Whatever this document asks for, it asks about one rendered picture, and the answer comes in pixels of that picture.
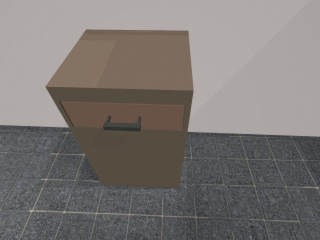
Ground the cabinet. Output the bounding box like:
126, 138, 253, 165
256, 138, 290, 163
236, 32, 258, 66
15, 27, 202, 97
45, 29, 194, 189

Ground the handle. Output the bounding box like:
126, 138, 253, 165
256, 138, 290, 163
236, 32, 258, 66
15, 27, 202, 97
103, 115, 141, 132

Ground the drawer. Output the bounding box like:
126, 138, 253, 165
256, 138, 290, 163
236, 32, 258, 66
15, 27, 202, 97
61, 101, 185, 130

